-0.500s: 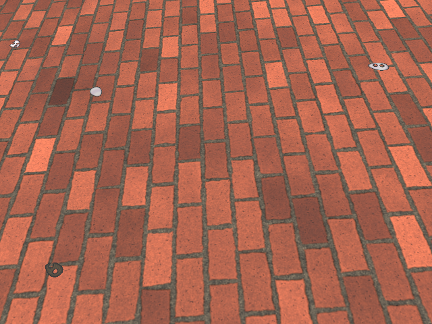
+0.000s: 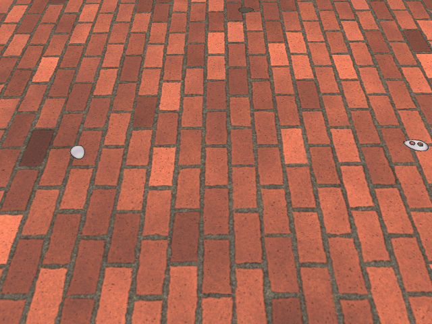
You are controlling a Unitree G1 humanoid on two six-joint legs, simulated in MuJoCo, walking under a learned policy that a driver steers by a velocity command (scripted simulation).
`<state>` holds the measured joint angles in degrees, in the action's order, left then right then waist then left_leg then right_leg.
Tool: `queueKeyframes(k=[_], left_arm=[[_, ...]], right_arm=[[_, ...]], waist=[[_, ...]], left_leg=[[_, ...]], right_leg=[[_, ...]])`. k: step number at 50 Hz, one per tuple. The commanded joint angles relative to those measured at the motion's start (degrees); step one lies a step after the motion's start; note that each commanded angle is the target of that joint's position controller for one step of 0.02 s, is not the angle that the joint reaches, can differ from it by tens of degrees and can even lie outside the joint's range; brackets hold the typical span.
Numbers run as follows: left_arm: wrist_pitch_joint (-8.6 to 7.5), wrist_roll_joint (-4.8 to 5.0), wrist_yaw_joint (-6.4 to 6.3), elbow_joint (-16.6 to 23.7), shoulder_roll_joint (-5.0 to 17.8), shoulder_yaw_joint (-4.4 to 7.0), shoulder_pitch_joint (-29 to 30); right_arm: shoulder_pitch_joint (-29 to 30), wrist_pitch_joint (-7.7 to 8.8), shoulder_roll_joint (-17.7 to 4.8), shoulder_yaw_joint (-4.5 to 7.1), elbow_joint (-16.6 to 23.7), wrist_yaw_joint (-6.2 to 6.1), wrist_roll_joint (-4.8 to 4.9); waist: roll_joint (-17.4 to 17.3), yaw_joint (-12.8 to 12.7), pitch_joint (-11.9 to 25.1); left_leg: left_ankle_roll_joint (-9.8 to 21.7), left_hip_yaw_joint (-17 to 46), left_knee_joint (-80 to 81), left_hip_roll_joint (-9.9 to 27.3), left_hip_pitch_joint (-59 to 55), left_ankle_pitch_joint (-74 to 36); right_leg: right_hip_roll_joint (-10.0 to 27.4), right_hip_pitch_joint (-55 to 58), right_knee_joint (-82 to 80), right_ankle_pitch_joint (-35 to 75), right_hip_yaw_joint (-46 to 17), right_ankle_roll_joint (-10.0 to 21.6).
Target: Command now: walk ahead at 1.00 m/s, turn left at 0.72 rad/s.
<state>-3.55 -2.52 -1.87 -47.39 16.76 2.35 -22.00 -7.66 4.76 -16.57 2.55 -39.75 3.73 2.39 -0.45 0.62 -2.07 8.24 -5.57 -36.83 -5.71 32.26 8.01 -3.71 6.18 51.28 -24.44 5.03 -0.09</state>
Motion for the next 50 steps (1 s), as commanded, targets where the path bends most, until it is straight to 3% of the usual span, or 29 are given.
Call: queueKeyframes(k=[1,2,3,4,7,10,12,15,17,19,20,21,22,23,24,25,28,32,34,37,39,40,41,42,43,45,46,48,50], left_arm=[[-5.99,4.59,3.1,13.1,2.4,-1.62,5.6],[-7.02,5.1,3.53,14.6,5.4,-0.88,12.0],[-7.32,4.45,3.44,15.0,4.6,-0.98,12.2],[-6.94,2.57,2.95,14.3,4.3,-1.01,12.4],[-5.04,1.39,1.64,13.8,5.5,-0.35,10.7],[-4.83,0.16,1.16,18.7,2.2,-1.4,22.5],[-5.01,0.91,1.45,20.5,-0.1,-1.67,27.3],[-5.2,3.52,1.38,21.6,2.9,0.25,28.9],[-5.64,4.25,1.58,21.0,4.9,1.13,27.7],[-5.69,4.56,1.39,18.2,8.7,3.43,14.2],[-5.0,4.42,1.11,15.5,9.6,3.59,-0.9],[-4.84,2.49,2.02,11.8,15.5,4.76,-7.4],[-4.9,3.3,3.03,9.4,10.8,4.18,-10.4],[-4.19,3.57,2.56,9.7,5.4,3.02,-6.8],[-3.46,2.68,2.69,9.6,4.9,2.67,-4.8],[-3.23,2.39,3.23,9.1,5.4,2.65,-3.5],[-2.99,3.2,3.62,8.1,1.7,1.4,-1.4],[-2.54,4.79,1.77,8.2,6.9,3.05,1.3],[-2.33,4.96,1.35,7.9,8.3,3.64,-0.5],[-1.59,5.8,1.45,6.6,6.5,3.28,-4.7],[-1.07,5.02,1.81,6.4,6.3,3.08,-4.8],[-0.94,3.38,1.99,8.3,4.3,2.18,-2.6],[-1.62,5.63,1.93,10.0,-3.8,-0.49,-11.4],[-1.18,7.26,1.0,9.6,-0.1,-0.37,-10.0],[-0.74,6.35,0.55,9.9,3.5,0.61,-2.5],[0.31,3.47,0.54,11.4,4.6,1.65,5.2],[1.14,3.81,0.95,12.3,3.1,1.87,3.9],[2.74,4.93,1.72,14.3,0.4,1.19,5.8],[2.57,3.86,2.93,15.6,0.9,0.97,6.9]], right_arm=[[-22.9,-0.63,-8.1,3.13,-1.9,-1.63,-2.83],[-20.8,0.03,-6.0,2.58,-1.2,-1.74,-3.21],[-16.6,0.79,-6.2,2.51,-0.5,-1.29,-3.09],[-13.0,1.33,-6.2,2.43,0.6,-1.11,-2.64],[-9.4,1.09,-5.6,2.14,1.6,-1.99,-1.27],[-12.2,0.82,-5.5,2.04,0.5,-3.56,-0.19],[-15.1,0.15,-6.0,2.35,-0.9,-3.97,0.01],[-17.6,-0.33,-5.7,2.6,-2.5,-4.27,0.84],[-19.1,-0.89,-5.0,2.72,-4.2,-4.91,0.06],[-17.2,-1.82,-7.2,3.19,-4.0,-4.38,-2.25],[-12.4,-1.84,-5.7,2.28,-1.5,-3.83,-4.16],[-24.8,-0.71,1.9,0.16,-1.3,-3.09,-1.44],[-24.4,-0.13,0.2,-0.93,-2.6,-3.08,0.44],[-13.7,0.54,-3.5,-0.41,-0.4,-2.99,0.19],[-4.1,1.74,-4.1,-0.76,2.1,-2.83,-1.73],[1.2,2.97,-3.1,-0.82,4.0,-2.68,-3.08],[0.1,3.62,-1.7,-0.98,4.4,-2.27,-3.2],[7.8,4.45,-1.0,-2.19,7.5,-1.6,-3.43],[8.7,4.38,-2.7,-1.48,7.5,-1.66,-2.83],[9.2,3.78,-5.3,0.15,7.7,-2.86,-1.77],[0.9,3.86,-8.3,2.22,6.8,-3.77,-1.63],[-12.5,3.49,-11.3,3.46,5.1,-4.57,-1.65],[-19.8,2.6,-16.3,4.33,3.0,-4.18,-2.49],[-18.5,1.94,-13.3,4.07,2.5,-3.86,-1.94],[-15.5,1.51,-8.8,3.18,2.4,-4.26,-2.02],[-8.0,0.49,-4.3,1.91,1.6,-4.34,-3.87],[-5.5,0.42,-3.4,1.73,1.0,-4.43,-4.37],[0.1,0.59,-1.9,1.51,0.7,-4.38,-2.82],[4.6,0.59,-6.0,2.67,1.1,-4.9,-1.55]], waist=[[-13.5,7.6,18.8],[-2.8,6.2,10.6],[5.3,1.4,5.3],[7.9,-0.8,2.7],[4.5,-4.4,-2.3],[1.3,0.2,-5.8],[-1.3,3.4,-3.4],[-4.2,4.7,-0.7],[-5.9,4.2,0.3],[-7.9,-3.6,8.9],[-8.3,-11.0,17.9],[20.1,-5.0,28.0],[25.7,-6.8,25.7],[16.8,-8.5,13.6],[4.2,-9.0,7.1],[0.0,-7.3,2.2],[3.0,-1.7,1.3],[3.1,-0.6,-3.5],[4.1,-1.1,-3.0],[4.0,-0.9,-2.4],[3.9,4.7,4.2],[0.5,11.0,14.1],[-20.3,7.0,26.5],[-21.2,7.2,21.9],[-13.1,8.2,10.8],[-2.1,4.4,0.4],[-6.4,1.0,-0.4],[-7.7,-1.5,-3.1],[-5.7,-3.0,-1.3]], left_leg=[[16.8,55.8,20.2,19.1,-58.4,37.1],[12.4,54.1,24.8,18.2,-48.5,35.4],[12.0,52.0,25.7,17.4,-37.9,31.0],[12.0,48.2,26.0,14.3,-29.3,24.9],[11.4,36.0,27.0,8.1,-15.6,10.6],[8.9,27.7,27.0,3.1,-5.0,-0.2],[5.7,26.6,25.9,1.6,-2.2,0.9],[3.5,31.2,21.5,3.0,-11.4,3.8],[2.8,30.0,16.2,6.4,-23.7,-6.9],[0.4,26.1,0.8,7.5,-30.9,-35.4],[-0.5,24.3,-16.7,7.5,-21.7,-35.5],[-5.3,18.2,-42.6,-1.9,-0.2,0.4],[-4.8,16.8,-47.6,-0.4,11.3,19.5],[-2.8,15.3,-47.1,4.1,17.5,16.6],[-2.2,13.6,-42.9,5.1,15.6,13.8],[-2.3,13.0,-37.6,5.6,14.1,13.4],[-4.3,13.0,-24.2,7.8,7.5,11.6],[-7.7,10.4,-2.8,6.8,-7.1,-1.4],[-9.0,10.5,0.9,5.3,-19.5,-12.7],[-9.2,11.2,5.8,5.0,-22.6,-8.2],[-7.3,10.7,6.5,5.9,-33.7,-3.1],[-4.2,18.4,4.7,14.3,-49.9,6.9],[5.4,49.6,13.3,30.6,-66.4,27.8],[6.4,60.4,19.5,32.2,-62.2,35.6],[4.8,49.3,19.7,29.7,-54.5,22.5],[2.0,27.1,17.4,24.2,-37.7,-17.8],[1.9,21.4,16.7,23.5,-32.6,-26.5],[0.5,13.8,20.4,22.6,-25.1,-28.3],[-0.5,7.3,22.9,21.1,-20.7,-29.0]], right_leg=[[-1.6,-56.1,45.4,-3.2,-15.3,1.3],[1.0,-54.4,37.0,2.4,-15.0,4.5],[2.9,-51.6,31.2,5.1,-15.0,4.9],[4.4,-47.5,26.2,6.3,-15.3,4.1],[7.9,-42.4,15.1,7.6,-13.6,0.2],[6.2,-35.8,-3.7,20.6,-8.9,-2.9],[3.0,-27.1,-14.0,30.9,-7.2,-3.7],[1.5,-23.3,-22.9,33.0,-10.6,-4.6],[3.2,-26.3,-25.9,33.0,-9.7,-3.1],[2.2,-15.6,-23.5,26.6,-5.8,1.2],[7.7,2.3,-16.4,18.8,-11.5,5.0],[22.2,23.8,-23.6,-0.4,-44.8,19.2],[24.3,25.0,-34.0,-19.7,-62.5,20.3],[21.4,17.8,-35.1,-19.4,-56.1,17.5],[17.6,7.9,-35.3,-7.5,-47.7,15.2],[14.6,0.4,-36.2,2.4,-42.6,14.6],[9.8,-7.9,-39.1,10.5,-35.4,15.1],[9.2,-27.1,-42.5,11.2,-30.7,14.3],[9.2,-33.6,-44.3,10.6,-30.4,12.8],[9.1,-26.8,-38.2,12.7,-30.4,9.8],[5.8,-25.7,-21.2,28.4,-26.9,6.3],[3.3,-33.8,-2.7,25.5,-23.0,4.4],[-1.4,-48.8,19.2,-5.0,-17.0,2.2],[3.4,-57.2,28.8,-4.3,-14.5,1.9],[5.6,-60.7,31.2,-0.8,-12.7,1.4],[8.4,-55.0,27.3,1.4,-10.2,0.3],[10.0,-52.3,25.4,0.2,-10.3,-0.1],[12.2,-50.4,16.0,-0.2,-9.2,-0.8],[11.6,-42.5,1.5,12.3,-7.2,-0.6]])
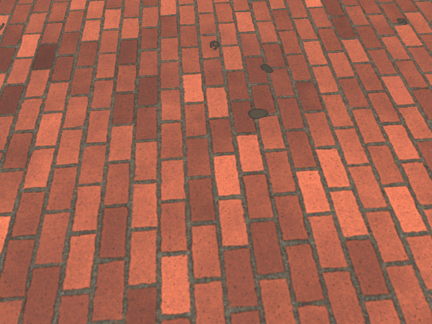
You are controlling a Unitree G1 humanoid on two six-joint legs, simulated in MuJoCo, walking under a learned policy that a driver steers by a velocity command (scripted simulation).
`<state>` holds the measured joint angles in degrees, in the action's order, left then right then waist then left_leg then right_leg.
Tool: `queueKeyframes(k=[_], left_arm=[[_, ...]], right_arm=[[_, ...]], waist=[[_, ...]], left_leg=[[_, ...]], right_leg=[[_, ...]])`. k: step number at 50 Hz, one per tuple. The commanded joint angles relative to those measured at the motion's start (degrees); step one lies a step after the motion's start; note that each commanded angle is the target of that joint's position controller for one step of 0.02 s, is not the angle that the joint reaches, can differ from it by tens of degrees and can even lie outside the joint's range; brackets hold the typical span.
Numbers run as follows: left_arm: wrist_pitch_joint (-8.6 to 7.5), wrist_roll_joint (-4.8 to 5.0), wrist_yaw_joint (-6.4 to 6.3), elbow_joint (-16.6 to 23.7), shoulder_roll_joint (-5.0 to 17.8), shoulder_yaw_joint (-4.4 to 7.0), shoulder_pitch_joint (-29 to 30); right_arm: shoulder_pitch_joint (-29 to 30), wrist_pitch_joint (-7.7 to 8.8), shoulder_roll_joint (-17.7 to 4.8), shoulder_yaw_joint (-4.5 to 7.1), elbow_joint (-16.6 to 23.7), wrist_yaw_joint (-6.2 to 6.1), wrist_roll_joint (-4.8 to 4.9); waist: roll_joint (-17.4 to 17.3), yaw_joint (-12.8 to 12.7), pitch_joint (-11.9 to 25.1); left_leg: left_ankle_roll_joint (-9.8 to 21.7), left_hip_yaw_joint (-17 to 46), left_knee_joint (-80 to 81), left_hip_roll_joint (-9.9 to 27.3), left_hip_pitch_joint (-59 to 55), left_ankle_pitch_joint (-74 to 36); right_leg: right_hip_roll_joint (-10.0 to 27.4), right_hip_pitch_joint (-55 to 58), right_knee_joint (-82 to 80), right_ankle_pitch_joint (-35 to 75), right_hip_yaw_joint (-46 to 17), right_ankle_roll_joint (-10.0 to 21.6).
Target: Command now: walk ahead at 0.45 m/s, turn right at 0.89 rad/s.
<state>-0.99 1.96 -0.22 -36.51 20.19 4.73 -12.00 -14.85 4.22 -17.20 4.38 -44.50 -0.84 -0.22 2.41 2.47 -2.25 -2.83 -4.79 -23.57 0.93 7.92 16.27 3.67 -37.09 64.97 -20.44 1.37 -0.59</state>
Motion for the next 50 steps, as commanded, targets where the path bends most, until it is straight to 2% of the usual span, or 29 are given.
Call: queueKeyframes(k=[1,4,6,7,8,9,10,11,12,14,16,19,23,28,31,32,33,34,35,36,37,38,39,41,43,44,46,47,50], left_arm=[[-0.23,-1.17,2.19,3.7,-2.1,-1.19,-4.5],[0.57,-1.37,3.96,2.4,1.7,0.45,-6.9],[1.31,-1.55,3.75,1.0,6.7,2.85,-13.9],[1.3,-1.65,3.04,0.0,8.4,3.92,-18.3],[1.05,-1.29,1.55,1.0,10.5,3.31,-14.1],[-0.24,-4.31,1.37,8.0,13.1,1.59,-5.7],[-0.44,-4.05,2.07,10.0,9.2,1.13,-3.0],[-0.73,-3.19,2.35,8.6,7.9,0.49,-1.9],[-0.89,-2.34,2.28,7.0,5.9,-0.24,-0.6],[-1.41,-3.82,1.94,5.0,3.3,-1.72,1.6],[-2.24,-5.07,1.35,3.2,3.0,-1.74,3.1],[-1.46,-4.2,-0.39,2.0,5.4,-0.32,4.2],[0.23,-3.76,-1.98,1.3,3.2,-0.31,6.4],[1.17,-3.03,-1.8,-0.5,3.6,0.74,6.5],[1.51,-1.24,-1.52,-1.3,4.3,1.48,8.1],[1.59,-0.64,-1.35,-2.2,3.2,1.46,6.8],[1.69,-1.32,-1.08,-2.9,1.4,1.28,4.6],[1.67,-3.93,-0.93,0.7,-1.2,0.33,7.2],[1.24,-4.26,-1.25,2.5,0.2,0.5,13.9],[1.13,-2.8,-1.46,2.2,1.5,0.99,14.7],[1.04,-2.44,-1.98,1.0,1.9,1.35,13.0],[1.07,-2.79,-2.5,0.2,2.6,1.57,12.4],[0.95,-2.98,-2.63,0.2,2.7,1.75,12.2],[0.96,-2.26,-2.14,-2.0,2.3,1.55,8.7],[1.28,-1.7,-1.79,-3.0,0.9,0.87,8.4],[1.25,-1.67,-1.16,-3.6,-0.1,0.31,7.7],[0.9,-0.62,0.29,-3.4,0.9,0.21,9.8],[0.61,-0.16,0.6,-2.8,2.5,0.54,11.3],[-0.93,0.12,0.78,-2.8,3.5,1.03,11.6]], right_arm=[[13.4,1.07,-7.1,1.39,5.8,-0.66,1.18],[12.9,1.27,-10.1,2.3,4.7,-1.1,2.54],[12.9,1.0,-11.5,2.81,5.0,-0.77,3.57],[10.3,1.05,-9.8,2.07,4.6,-0.24,3.12],[4.3,0.39,-3.1,-0.03,3.6,0.8,-0.17],[-7.1,0.17,-3.8,-1.2,3.4,1.44,-0.66],[-5.6,-0.44,-11.7,0.0,2.3,1.77,1.51],[-1.2,-1.22,-12.4,0.17,2.6,1.57,2.57],[0.8,-2.3,-10.4,-0.27,2.3,0.75,2.01],[-0.3,-4.24,-8.7,-0.68,0.8,-0.03,1.88],[-2.1,-4.68,-6.8,-0.88,-0.3,-0.46,1.52],[0.2,-4.96,-6.3,-0.64,0.8,-0.79,1.15],[4.0,-6.8,-5.3,-0.26,3.1,-0.44,1.6],[5.5,-7.38,-4.7,0.37,5.4,0.91,1.29],[2.2,-7.58,-4.7,1.15,5.4,2.04,1.32],[0.0,-7.61,-5.8,1.83,4.8,1.89,1.01],[-2.8,-7.49,-10.6,3.43,4.6,1.07,0.75],[-3.5,-7.02,-18.3,5.02,6.0,0.09,0.31],[-4.8,-5.48,-16.5,4.55,7.1,0.74,-1.77],[-2.6,-4.15,-15.5,4.32,7.2,1.03,-1.64],[0.9,-3.73,-14.1,4.24,7.8,0.59,0.06],[3.2,-3.96,-11.7,3.5,8.7,0.05,1.5],[4.6,-4.42,-10.5,3.08,9.5,-0.6,2.02],[5.1,-4.9,-8.3,1.99,10.5,-1.44,0.82],[3.8,-4.71,-6.4,0.91,9.7,-1.7,0.21],[2.0,-4.49,-4.7,0.21,8.5,-1.63,0.3],[-1.0,-3.87,-8.0,0.91,6.9,-0.95,0.24],[-0.8,-3.3,-9.4,1.13,6.6,-0.74,-0.43],[-2.3,-1.16,-9.7,1.35,5.1,-0.7,-0.8]], waist=[[-8.1,-5.6,1.4],[-7.2,-7.1,5.9],[-5.6,-11.7,9.8],[-0.9,-14.1,11.2],[16.4,-9.0,9.0],[21.9,-1.7,20.2],[9.8,-5.7,27.4],[3.2,-5.6,21.1],[-1.2,-4.5,15.3],[-0.3,-2.1,11.2],[1.2,-1.1,10.7],[0.4,-1.6,11.3],[1.8,-2.7,7.9],[3.1,-3.4,6.5],[3.6,-0.9,7.3],[1.5,-0.1,7.0],[-7.9,-0.2,5.4],[-24.6,-2.0,3.9],[-17.1,2.5,9.5],[-11.4,1.0,8.8],[-8.1,-1.2,7.9],[-7.4,-1.9,7.5],[-8.1,-2.7,7.9],[-8.3,-3.0,11.5],[-7.7,-2.1,12.1],[-7.5,-1.7,13.2],[-12.5,1.3,8.7],[-13.4,2.0,5.3],[-10.3,3.1,0.3]], left_leg=[[9.2,2.3,9.1,12.2,4.7,-36.4],[6.9,-2.7,2.3,11.3,2.2,-42.4],[5.3,-4.1,-12.2,10.1,3.0,-47.4],[3.7,-2.8,-24.4,8.1,10.6,-35.2],[1.0,-3.3,-44.5,0.5,20.5,17.8],[-0.4,5.7,-62.2,-4.0,27.2,29.0],[0.2,11.0,-64.4,-1.5,26.6,20.8],[0.8,9.5,-59.6,1.0,28.0,15.5],[0.6,9.0,-54.7,3.7,27.8,12.6],[0.4,10.5,-48.2,5.5,19.2,11.3],[-0.8,9.8,-42.7,4.6,14.5,9.8],[-2.2,8.0,-38.5,4.5,18.6,6.0],[-2.7,6.4,-33.7,6.0,20.7,1.3],[-0.6,2.6,-24.3,5.2,18.3,3.0],[2.5,-0.5,-11.9,2.9,11.8,-1.2],[4.6,0.4,-6.0,1.5,7.7,-6.6],[8.4,10.6,0.9,6.0,1.8,-21.8],[18.4,32.4,0.9,18.4,-7.3,-43.0],[24.0,36.9,3.2,20.0,-7.1,-38.1],[21.7,32.6,4.0,17.5,-7.0,-32.9],[18.4,29.4,3.5,14.6,-6.3,-28.6],[16.4,27.8,3.0,13.7,-5.6,-28.1],[15.6,26.7,2.8,12.3,-4.3,-28.6],[15.0,22.3,1.7,11.8,-5.9,-34.7],[14.5,19.0,1.5,11.2,-7.1,-36.8],[14.0,17.7,3.8,10.2,-7.5,-24.2],[14.4,21.5,11.1,11.4,-6.6,6.8],[14.7,24.1,13.7,13.2,-5.8,13.6],[14.3,25.1,16.8,16.7,-10.9,16.4]], right_leg=[[2.6,7.5,-19.5,16.5,-1.9,0.5],[-2.3,18.7,-25.2,23.0,1.7,2.8],[-6.4,30.6,-27.6,22.6,3.5,6.1],[-6.3,41.8,-29.5,25.9,0.2,8.3],[2.0,46.4,-32.3,49.2,-10.4,11.6],[18.2,51.2,-33.9,67.0,-36.9,23.9],[19.9,49.3,-40.2,49.0,-38.9,25.2],[16.9,42.3,-41.7,35.7,-33.3,21.8],[14.2,35.3,-41.9,29.6,-28.5,18.3],[11.9,22.5,-43.3,32.9,-20.3,16.1],[10.6,18.5,-44.8,40.2,-12.5,16.2],[12.0,23.1,-45.6,41.2,-8.5,16.7],[12.8,23.3,-50.1,19.8,-5.1,15.7],[14.9,27.6,-48.3,20.5,-0.7,14.0],[14.9,29.3,-42.1,23.2,2.8,10.0],[12.6,27.4,-37.2,19.4,5.1,6.8],[7.3,19.8,-25.3,9.4,9.2,1.6],[-2.4,-0.7,-8.1,-16.3,9.5,-4.4],[-5.5,-5.2,1.0,-18.7,-2.3,-4.1],[-4.7,-6.3,3.0,-14.0,-5.4,-2.6],[-3.8,-6.8,1.6,-8.7,-6.5,-2.0],[-3.2,-6.9,0.1,-5.5,-7.0,-2.0],[-3.4,-4.9,-0.9,-3.0,-7.4,-2.3],[-3.8,-1.9,-0.1,1.0,-5.7,-3.1],[-2.7,0.3,-4.3,3.1,-4.9,-3.7],[-1.4,2.1,-8.8,5.9,-4.3,-3.8],[-0.7,-0.1,-13.5,9.0,-2.2,-3.2],[-0.2,-2.4,-14.7,9.7,-2.9,-2.5],[-0.3,-11.0,-16.2,10.8,-7.0,-0.6]])
Over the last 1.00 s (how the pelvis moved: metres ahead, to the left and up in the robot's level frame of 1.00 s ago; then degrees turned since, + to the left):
0.88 0.12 0.04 -3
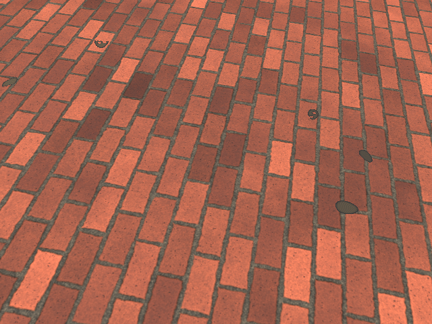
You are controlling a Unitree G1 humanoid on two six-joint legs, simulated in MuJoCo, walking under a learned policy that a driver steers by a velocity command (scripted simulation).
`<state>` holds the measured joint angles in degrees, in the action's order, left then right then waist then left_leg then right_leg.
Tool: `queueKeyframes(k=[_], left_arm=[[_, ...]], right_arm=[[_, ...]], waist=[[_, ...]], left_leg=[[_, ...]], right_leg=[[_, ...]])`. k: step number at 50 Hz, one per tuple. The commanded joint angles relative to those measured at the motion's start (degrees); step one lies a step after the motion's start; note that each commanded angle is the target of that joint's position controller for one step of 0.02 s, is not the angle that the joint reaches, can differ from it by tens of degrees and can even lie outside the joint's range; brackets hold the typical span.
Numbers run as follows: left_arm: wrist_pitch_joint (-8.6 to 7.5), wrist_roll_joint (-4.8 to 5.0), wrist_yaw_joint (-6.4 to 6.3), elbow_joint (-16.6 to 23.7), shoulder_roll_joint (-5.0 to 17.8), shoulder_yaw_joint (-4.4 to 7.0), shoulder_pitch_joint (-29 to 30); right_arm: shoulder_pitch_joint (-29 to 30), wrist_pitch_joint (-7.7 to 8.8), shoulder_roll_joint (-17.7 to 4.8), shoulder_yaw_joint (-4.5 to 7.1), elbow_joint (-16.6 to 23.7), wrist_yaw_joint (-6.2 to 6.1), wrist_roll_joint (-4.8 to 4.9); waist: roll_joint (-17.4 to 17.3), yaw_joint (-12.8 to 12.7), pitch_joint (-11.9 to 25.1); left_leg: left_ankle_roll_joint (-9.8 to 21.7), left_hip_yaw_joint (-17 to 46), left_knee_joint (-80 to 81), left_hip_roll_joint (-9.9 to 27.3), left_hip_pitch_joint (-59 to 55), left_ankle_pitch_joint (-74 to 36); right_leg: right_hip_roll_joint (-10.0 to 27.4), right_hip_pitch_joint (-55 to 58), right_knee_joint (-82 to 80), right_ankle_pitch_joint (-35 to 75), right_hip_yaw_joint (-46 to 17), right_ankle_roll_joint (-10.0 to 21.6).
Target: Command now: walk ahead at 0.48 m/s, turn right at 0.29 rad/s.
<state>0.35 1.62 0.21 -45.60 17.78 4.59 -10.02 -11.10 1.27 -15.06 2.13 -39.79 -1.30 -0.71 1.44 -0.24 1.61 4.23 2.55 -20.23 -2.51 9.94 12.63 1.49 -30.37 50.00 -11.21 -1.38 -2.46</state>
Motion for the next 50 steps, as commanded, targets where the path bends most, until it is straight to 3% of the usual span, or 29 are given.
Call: queueKeyframes(k=[1,7,15,16,18,19,20,21,22,23,24,25,26,27,29,32,35,38,39,41,42,43,44,45,46,47,48,49,50], left_arm=[[-2.75,0.51,0.28,6.0,5.6,1.3,8.7],[-3.62,0.42,1.02,5.6,3.1,1.09,4.5],[-4.02,0.92,4.2,10.8,-0.1,-1.66,10.9],[-3.97,1.05,4.43,11.2,0.3,-1.67,10.3],[-3.57,1.31,4.16,11.5,3.1,-0.5,6.3],[-3.21,1.75,3.88,10.5,5.7,0.81,-0.7],[-2.73,1.5,3.33,7.6,8.9,2.71,-12.7],[-1.72,1.71,1.84,3.6,12.6,4.69,-23.6],[-2.42,1.34,1.4,4.2,18.5,4.79,-20.1],[-3.38,-0.12,1.65,5.8,11.4,2.85,-23.0],[-4.3,-1.18,1.91,4.6,9.2,2.0,-21.6],[-5.24,-1.16,2.03,3.8,9.1,1.66,-18.0],[-5.85,-1.85,2.07,3.7,5.8,0.72,-12.8],[-6.35,-3.12,2.14,4.5,3.4,-0.13,-9.2],[-7.35,-2.56,2.31,4.1,0.6,-0.74,-6.2],[-8.22,-2.65,1.6,3.1,1.5,-0.37,-5.9],[-8.71,-3.12,0.09,2.6,1.1,-0.7,-7.2],[-8.43,-2.96,-1.66,1.8,3.2,-0.59,-9.3],[-8.01,-3.34,-2.32,2.2,4.2,-0.64,-8.7],[-6.55,-2.8,-4.05,2.3,7.9,0.36,-9.8],[-5.48,-2.84,-4.78,2.4,9.6,0.91,-9.1],[-4.62,-2.66,-5.39,3.4,11.2,1.65,-6.1],[-4.59,-2.59,-4.96,5.4,11.8,2.0,0.0],[-5.81,0.24,-3.04,7.6,8.2,1.33,10.0],[-8.0,-0.63,-0.77,11.8,-6.2,-2.54,0.1],[-9.54,-0.08,0.16,12.9,-3.4,-3.5,-7.3],[-10.45,0.23,0.76,14.4,1.9,-2.53,-2.3],[-10.24,-0.2,0.85,15.1,2.7,-2.0,-0.3],[-9.3,-0.95,0.69,14.2,3.0,-1.81,-0.5]], right_arm=[[-6.4,2.43,-11.5,3.59,-0.2,-0.28,-0.1],[-5.4,4.46,-8.9,3.25,-1.6,0.28,-0.1],[-8.0,3.79,-10.5,3.97,-4.4,1.23,0.63],[-6.9,3.4,-11.1,4.07,-4.2,1.27,0.6],[-6.7,2.54,-13.7,4.55,-4.0,0.92,0.7],[-6.3,1.92,-15.0,4.72,-3.9,0.6,0.64],[-6.5,2.15,-15.3,4.43,-4.3,0.43,0.95],[-8.6,3.31,-11.5,2.78,-4.7,0.44,0.39],[-16.1,5.28,-1.4,-0.46,-2.1,1.4,0.76],[-10.7,7.63,-8.7,0.66,-2.9,1.64,3.91],[-1.4,8.04,-10.6,1.46,-0.3,1.39,6.49],[0.4,8.1,-8.1,0.68,0.9,0.94,5.8],[0.1,7.36,-7.5,0.9,-0.1,0.66,3.91],[-4.8,5.96,-7.4,1.32,-1.3,1.14,4.06],[-9.1,2.91,-6.2,1.75,-3.9,1.69,4.35],[-5.4,0.92,-4.3,1.54,-3.3,1.9,3.81],[0.3,2.0,-4.2,1.53,-1.4,2.45,3.62],[3.5,3.39,-3.0,1.24,-0.2,4.06,3.15],[2.6,3.4,-4.2,1.91,-0.4,4.25,3.58],[0.9,3.59,-4.7,2.3,1.0,5.45,3.66],[-1.8,3.0,-6.2,3.05,0.9,5.55,4.12],[-9.2,2.12,-9.2,4.4,-0.6,5.3,3.95],[-26.0,0.7,-14.1,6.53,-4.9,4.55,3.38],[-37.0,-0.67,-13.2,6.85,-8.6,2.74,2.98],[-25.9,0.89,-9.3,3.48,-6.9,3.0,-1.36],[-20.6,2.01,-10.5,3.79,-2.5,3.27,-2.74],[-16.3,2.43,-10.8,4.76,0.7,3.3,-0.81],[-9.9,3.08,-10.1,4.41,2.5,3.3,0.58],[-4.8,3.33,-9.9,4.25,4.1,3.23,1.5]], waist=[[-8.7,5.7,-4.1],[-7.1,4.1,-5.3],[-4.2,5.3,-11.4],[-4.4,4.1,-11.2],[-8.2,0.5,-6.2],[-10.5,-4.0,-1.6],[-9.8,-11.0,5.1],[-3.1,-14.8,9.4],[17.4,-4.7,16.7],[5.7,-10.5,24.7],[3.4,-11.6,12.9],[-1.5,-8.3,5.3],[-3.3,-5.1,1.9],[0.9,-1.6,0.0],[3.4,1.0,-2.8],[1.7,1.0,-7.5],[1.3,-0.4,-9.8],[-0.7,-1.0,-9.8],[-0.1,-0.2,-7.6],[4.0,1.9,-5.7],[5.8,4.2,-3.9],[6.3,8.9,-1.2],[4.8,17.1,3.5],[-11.9,24.4,1.8],[-27.0,6.4,2.2],[-17.5,3.6,18.1],[-3.9,3.3,11.0],[6.7,-1.1,3.7],[8.7,-3.9,-1.9]], left_leg=[[6.8,16.7,13.8,20.7,-15.4,19.1],[4.4,4.6,15.1,20.3,-16.9,8.0],[2.1,-12.0,16.2,19.4,-15.9,-7.1],[1.5,-14.5,14.5,18.6,-15.2,-16.3],[0.9,-16.8,5.2,18.5,-16.0,-52.2],[0.5,-17.7,-5.5,18.5,-15.5,-66.8],[-0.2,-17.3,-19.6,18.4,-7.0,-69.0],[-2.0,-14.7,-37.8,15.5,10.6,-42.9],[-4.5,-9.1,-64.5,2.8,31.7,15.8],[-1.6,5.3,-68.9,3.3,34.1,13.8],[-0.3,4.2,-69.1,5.1,38.3,10.6],[0.2,4.4,-64.3,8.1,37.5,7.4],[0.4,5.0,-60.1,10.6,34.4,3.8],[0.4,6.6,-58.6,12.3,29.7,-0.3],[-0.3,6.5,-56.7,13.3,28.0,-3.5],[-1.3,5.5,-50.6,11.8,32.1,-11.6],[-1.5,-0.4,-38.1,8.0,32.1,-22.4],[-0.1,-6.3,-26.7,5.3,29.5,-27.7],[1.1,-8.8,-25.0,2.5,25.6,-27.8],[1.7,-14.0,-21.4,-0.6,21.6,-23.1],[2.2,-15.3,-21.1,-1.7,18.0,-20.7],[3.2,-15.8,-21.1,-3.7,9.9,-17.3],[6.0,-10.7,-20.6,-2.6,-6.8,-17.2],[10.6,-4.0,-4.7,2.2,-18.8,-35.1],[15.6,15.3,-15.5,6.0,-27.5,-43.4],[24.5,35.9,-7.9,15.6,-31.8,-20.8],[23.2,40.5,2.3,15.8,-23.4,-6.4],[20.0,37.4,5.6,15.0,-12.4,0.3],[19.2,34.7,6.6,13.1,-0.3,-4.1]], right_leg=[[1.7,-20.7,-0.5,2.1,-5.9,1.7],[4.0,-25.9,4.9,7.8,-5.0,0.7],[6.4,-21.3,-4.1,10.5,3.7,5.8],[5.1,-17.1,-6.1,8.8,5.9,7.2],[-1.0,-5.5,-5.0,2.9,11.5,10.0],[-4.4,3.9,-3.5,-1.0,13.3,11.4],[-6.5,24.3,-7.2,0.4,11.7,14.1],[-3.2,47.1,-8.6,-1.7,1.1,15.1],[15.5,60.2,-24.0,-30.1,-38.3,25.6],[19.2,60.2,-33.9,-43.0,-50.2,23.7],[18.5,51.7,-35.6,-34.7,-42.2,19.5],[17.5,40.4,-35.6,-24.6,-34.0,17.6],[15.1,32.0,-35.0,-19.1,-26.1,15.6],[13.9,24.2,-35.4,-15.3,-20.1,14.6],[11.2,18.7,-38.0,-7.1,-9.6,12.2],[7.5,15.6,-41.8,6.6,3.3,6.9],[3.6,17.1,-44.7,18.4,12.0,3.4],[4.7,23.8,-44.7,32.9,15.7,0.4],[4.5,26.7,-42.7,46.4,16.6,-1.1],[7.5,33.3,-33.3,71.0,17.1,-2.1],[8.5,35.8,-27.3,78.5,17.1,-2.1],[9.3,34.8,-17.6,85.3,16.0,-1.9],[9.1,27.3,0.7,84.9,14.0,-1.4],[-3.8,15.8,36.1,35.3,16.1,-3.5],[-10.6,-9.9,54.9,-24.0,1.1,-3.8],[-9.7,-12.8,59.6,-25.0,-10.4,-1.6],[-7.9,-14.5,49.8,-21.2,-10.1,2.1],[-4.1,-13.7,39.7,-16.7,-8.5,4.0],[-2.3,-9.2,34.1,-15.4,-7.9,2.9]])
Over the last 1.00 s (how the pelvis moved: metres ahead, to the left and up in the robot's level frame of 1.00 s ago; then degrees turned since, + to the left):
0.28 0.07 0.01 13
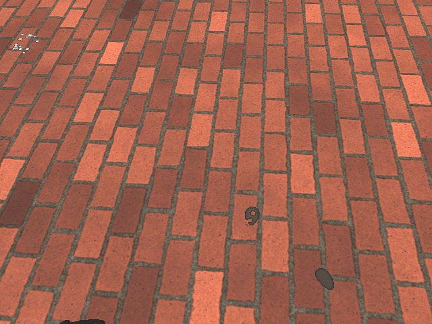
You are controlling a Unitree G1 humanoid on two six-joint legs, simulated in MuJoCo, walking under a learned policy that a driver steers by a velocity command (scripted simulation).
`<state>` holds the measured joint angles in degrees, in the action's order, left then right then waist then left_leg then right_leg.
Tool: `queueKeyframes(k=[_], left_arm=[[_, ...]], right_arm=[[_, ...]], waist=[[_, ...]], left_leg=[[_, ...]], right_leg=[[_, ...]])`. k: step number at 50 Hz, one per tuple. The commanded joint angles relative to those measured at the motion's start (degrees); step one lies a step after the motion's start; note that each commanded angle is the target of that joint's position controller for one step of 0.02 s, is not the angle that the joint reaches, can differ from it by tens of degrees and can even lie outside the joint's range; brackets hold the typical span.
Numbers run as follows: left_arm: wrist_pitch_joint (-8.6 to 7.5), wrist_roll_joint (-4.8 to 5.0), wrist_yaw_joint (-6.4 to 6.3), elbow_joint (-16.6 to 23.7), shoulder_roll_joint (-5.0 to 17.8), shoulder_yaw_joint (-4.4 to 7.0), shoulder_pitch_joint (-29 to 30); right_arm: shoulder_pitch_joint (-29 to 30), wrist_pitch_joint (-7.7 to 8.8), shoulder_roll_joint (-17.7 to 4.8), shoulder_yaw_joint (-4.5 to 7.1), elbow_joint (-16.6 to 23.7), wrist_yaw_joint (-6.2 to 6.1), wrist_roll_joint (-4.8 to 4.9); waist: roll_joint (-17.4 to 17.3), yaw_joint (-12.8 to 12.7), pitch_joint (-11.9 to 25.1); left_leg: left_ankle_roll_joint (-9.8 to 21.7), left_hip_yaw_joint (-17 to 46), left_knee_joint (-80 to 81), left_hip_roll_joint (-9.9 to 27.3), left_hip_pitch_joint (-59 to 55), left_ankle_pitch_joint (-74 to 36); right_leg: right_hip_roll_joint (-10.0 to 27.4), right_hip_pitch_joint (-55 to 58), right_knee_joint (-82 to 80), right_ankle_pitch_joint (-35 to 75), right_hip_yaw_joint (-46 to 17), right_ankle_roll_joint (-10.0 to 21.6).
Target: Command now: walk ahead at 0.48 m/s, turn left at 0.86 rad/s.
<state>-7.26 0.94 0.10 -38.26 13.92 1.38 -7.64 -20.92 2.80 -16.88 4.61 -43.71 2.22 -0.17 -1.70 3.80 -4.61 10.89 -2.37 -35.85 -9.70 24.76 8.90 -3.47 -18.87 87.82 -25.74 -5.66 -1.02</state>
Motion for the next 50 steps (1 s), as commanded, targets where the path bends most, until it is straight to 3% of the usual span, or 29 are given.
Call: queueKeyframes(k=[1,2,4,5,8,11,12,13,14,15,16,17,19,20,23,28,30,31,32,33,34,35,37,41,44,46,48,49,50], left_arm=[[-0.42,-0.9,0.4,6.3,8.5,2.0,-4.0],[0.47,-1.35,-0.07,6.4,10.0,2.59,-3.4],[1.24,-2.77,-1.11,8.2,6.7,1.66,1.6],[1.74,-2.7,-1.49,8.5,4.6,1.08,3.1],[2.99,-0.51,-1.85,8.6,5.1,1.37,4.5],[2.46,-0.94,-0.75,5.7,6.6,2.23,2.0],[1.88,-1.77,-0.42,4.5,6.5,2.51,0.3],[1.38,-2.94,-0.25,4.0,6.4,2.28,-0.8],[1.28,-4.33,-0.18,5.0,7.6,1.72,1.4],[1.19,-4.96,0.33,3.4,6.2,1.28,0.4],[1.73,-2.72,0.8,4.6,4.9,1.6,2.1],[2.76,-1.28,1.15,4.5,5.9,2.13,1.4],[4.56,-0.06,1.13,4.9,13.3,4.66,-0.2],[5.18,-0.24,0.72,5.0,13.9,5.07,-0.6],[6.83,0.07,-0.5,5.0,11.5,5.22,-1.9],[8.68,0.76,-2.06,5.2,11.8,6.69,-3.3],[9.28,1.29,-2.43,5.9,11.7,6.93,-2.0],[9.48,1.47,-2.51,6.2,10.6,6.63,-2.3],[9.55,1.49,-2.47,7.4,8.2,5.93,-2.2],[8.95,1.68,-2.02,7.6,8.8,6.15,-5.0],[8.59,0.64,-1.47,6.1,13.4,7.49,-6.8],[8.96,0.57,-1.31,4.5,14.4,7.93,-8.3],[10.01,0.08,-1.39,3.6,11.2,6.96,-9.8],[9.99,1.04,-0.17,8.0,8.6,4.91,-2.1],[9.34,-0.36,0.25,10.2,5.8,3.08,1.5],[9.14,-0.61,-0.07,9.1,6.1,2.9,0.0],[9.16,-1.2,-0.65,7.0,5.3,2.85,-2.4],[9.08,-1.4,-0.87,6.2,6.0,3.1,-3.9],[9.01,-1.42,-1.51,6.5,9.8,3.96,-4.2]], right_arm=[[8.0,1.74,-8.9,2.01,9.8,-0.83,0.77],[9.1,1.49,-8.8,2.09,10.5,-1.39,0.59],[8.8,0.41,-9.0,2.43,9.5,-3.08,0.87],[7.4,-0.69,-9.5,2.87,8.7,-3.87,1.2],[4.8,-3.49,-8.9,3.3,7.8,-5.01,2.3],[4.9,-3.98,-3.4,1.7,8.0,-5.36,1.37],[5.1,-3.67,-1.2,0.87,7.9,-5.22,0.85],[2.5,-3.17,2.7,-0.45,7.2,-4.85,-0.17],[-4.8,-2.73,5.6,-1.49,6.3,-4.47,-0.88],[-12.2,-2.62,2.0,-1.08,5.1,-3.54,-0.24],[-6.8,-3.19,-4.0,0.06,4.5,-3.64,-0.17],[1.8,-3.92,-6.6,0.96,5.9,-3.91,-0.55],[9.2,-4.8,-7.1,1.52,8.1,-4.37,-0.59],[10.7,-4.66,-6.0,1.18,8.4,-4.38,-0.33],[11.6,-3.96,-2.8,0.34,7.4,-4.71,0.37],[12.8,-2.19,-3.6,0.51,6.4,-3.82,1.0],[10.2,-1.49,-4.5,1.02,5.1,-3.38,1.09],[8.6,-1.41,-6.1,1.62,4.4,-3.45,0.8],[8.4,-1.59,-9.8,2.35,4.6,-3.49,-0.92],[13.0,-1.59,-10.6,2.36,5.9,-3.54,-3.05],[16.5,-1.34,-7.2,1.57,7.5,-3.99,-3.31],[18.9,-1.32,-4.9,0.94,8.5,-4.54,-2.29],[19.5,-1.56,-3.9,0.35,8.6,-5.12,-0.5],[14.3,-2.94,-6.0,0.79,7.8,-5.37,-1.04],[10.7,-3.75,-9.2,1.46,6.0,-4.24,-0.42],[11.8,-3.47,-9.7,1.32,5.6,-3.07,0.43],[12.8,-2.5,-6.7,-0.14,4.5,-1.9,1.5],[13.0,-1.98,-6.4,-0.45,4.0,-1.47,2.28],[10.4,-1.11,-7.2,-0.3,3.2,-1.12,2.27]], waist=[[10.9,-9.1,2.3],[10.1,-9.0,1.6],[7.8,-7.3,2.5],[5.2,-5.9,6.0],[-2.4,-3.4,13.9],[-6.5,-2.7,15.0],[-6.1,-3.5,14.8],[-1.8,-2.9,15.9],[11.3,1.5,14.6],[18.4,5.6,16.5],[11.9,2.2,14.7],[6.9,-0.7,13.1],[4.8,-2.7,9.4],[5.5,-2.7,8.9],[9.8,-3.2,10.8],[12.8,-3.7,12.1],[12.3,-1.8,12.2],[10.7,-1.4,12.8],[-0.1,-2.2,12.8],[-12.7,-4.7,10.8],[-8.3,-5.8,8.9],[-4.1,-6.7,8.1],[-2.9,-6.3,6.5],[-4.9,-1.8,4.6],[-4.8,-0.2,6.9],[-6.1,-1.3,7.9],[-6.6,-3.6,8.3],[-6.5,-5.2,7.6],[-5.6,-4.8,8.3]], left_leg=[[11.3,35.6,22.8,18.0,-7.0,-7.8],[9.8,31.0,22.7,15.4,-1.5,-14.6],[6.6,21.3,18.7,8.8,4.8,-28.8],[4.6,19.2,16.4,6.6,4.0,-30.0],[-0.8,21.0,11.0,5.1,-3.5,-20.8],[-3.0,21.9,4.1,8.0,-9.6,-7.5],[-4.3,20.9,0.0,7.9,-10.4,-5.9],[-6.3,17.3,-7.5,5.3,-10.2,1.3],[-9.8,13.2,-21.1,0.1,-1.8,27.7],[-12.6,13.5,-24.8,4.4,3.4,29.8],[-14.6,11.9,-26.0,7.5,4.4,27.1],[-15.4,10.8,-25.8,7.6,5.8,25.0],[-15.5,9.7,-24.3,5.9,7.9,23.1],[-14.9,9.6,-20.3,5.8,5.9,22.1],[-13.9,8.3,-9.8,3.5,-0.4,18.7],[-12.3,10.6,3.4,3.0,-7.0,11.6],[-10.9,10.2,12.8,4.4,-13.8,4.9],[-9.5,11.3,16.9,8.4,-20.5,1.0],[-3.4,22.2,18.7,18.8,-25.7,2.8],[2.9,31.3,20.3,29.5,-23.1,-8.6],[3.8,28.3,19.3,31.4,-19.7,-15.3],[1.5,22.0,17.6,28.1,-18.3,-16.8],[-0.4,15.1,15.8,24.5,-19.0,-20.6],[1.3,7.6,16.0,23.3,-23.5,-26.8],[3.3,8.5,14.7,24.1,-22.4,-30.6],[3.2,8.5,13.9,23.7,-19.8,-31.0],[1.3,9.2,11.9,21.6,-17.4,-27.7],[-0.8,9.3,10.9,20.7,-14.5,-26.1],[-4.3,9.7,9.8,19.3,-10.7,-21.4]], right_leg=[[4.0,-16.4,-8.5,-0.2,-3.3,-0.2],[5.2,-12.6,-14.8,0.7,-2.6,-1.8],[3.2,-6.8,-32.4,6.6,1.4,-4.5],[1.3,-3.4,-39.3,11.7,1.8,-5.2],[-2.8,-0.1,-51.4,22.8,1.0,-6.3],[0.5,1.7,-59.1,32.3,-0.2,-4.7],[1.7,4.5,-61.8,35.9,-0.1,-3.0],[6.2,9.6,-64.1,44.4,-4.2,-0.3],[16.4,15.9,-64.9,66.8,-18.4,6.2],[25.6,17.3,-66.4,57.1,-36.9,16.5],[21.6,15.7,-67.2,40.5,-38.1,17.7],[17.2,14.2,-67.1,28.7,-33.6,15.4],[14.0,10.8,-69.1,18.0,-31.8,13.4],[12.2,9.0,-69.9,16.6,-29.5,11.9],[8.0,8.2,-70.8,15.2,-25.5,9.7],[7.4,8.5,-71.9,13.3,-28.8,9.5],[5.7,5.4,-70.9,10.5,-28.7,7.7],[3.5,0.6,-68.3,5.5,-26.8,5.6],[-1.7,-9.4,-58.8,-3.9,-19.3,3.1],[-6.3,-15.6,-43.0,-8.6,-8.6,0.5],[-2.0,-17.1,-32.3,-6.2,-7.2,-1.6],[-1.1,-16.1,-28.0,-2.8,-5.6,-2.3],[0.3,-19.2,-19.4,2.3,-3.4,-3.8],[5.6,-24.0,-24.7,7.6,3.5,-6.3],[5.2,-15.1,-35.1,2.9,4.2,-5.7],[3.5,-7.4,-42.8,2.4,5.8,-4.5],[2.5,2.0,-57.0,10.0,5.9,-3.0],[1.6,9.1,-67.7,20.4,6.6,-1.6],[4.1,16.7,-69.1,28.5,3.6,-0.1]])
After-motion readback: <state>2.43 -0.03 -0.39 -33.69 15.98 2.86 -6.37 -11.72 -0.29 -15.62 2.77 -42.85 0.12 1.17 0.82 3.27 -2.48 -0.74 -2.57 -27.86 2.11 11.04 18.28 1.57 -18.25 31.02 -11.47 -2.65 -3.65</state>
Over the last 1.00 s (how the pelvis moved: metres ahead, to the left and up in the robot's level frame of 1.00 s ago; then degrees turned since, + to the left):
0.67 -0.32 -0.04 -1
